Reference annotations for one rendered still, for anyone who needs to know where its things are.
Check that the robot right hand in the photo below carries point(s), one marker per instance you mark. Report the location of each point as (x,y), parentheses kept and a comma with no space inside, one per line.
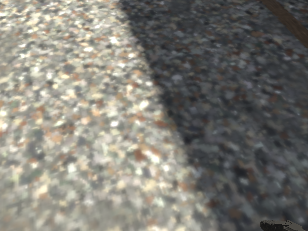
(279,225)

